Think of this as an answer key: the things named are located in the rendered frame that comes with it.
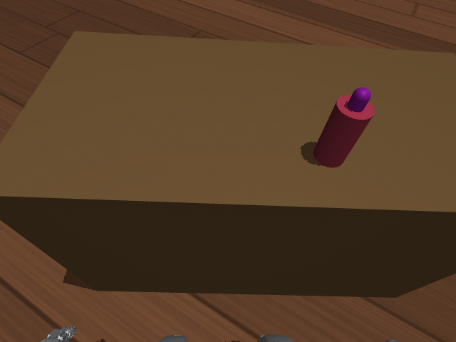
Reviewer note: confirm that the bottle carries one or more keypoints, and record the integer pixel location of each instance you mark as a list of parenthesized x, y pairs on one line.
[(347, 121)]

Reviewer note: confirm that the left robot hand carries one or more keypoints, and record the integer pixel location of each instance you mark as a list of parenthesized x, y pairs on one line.
[(61, 335)]

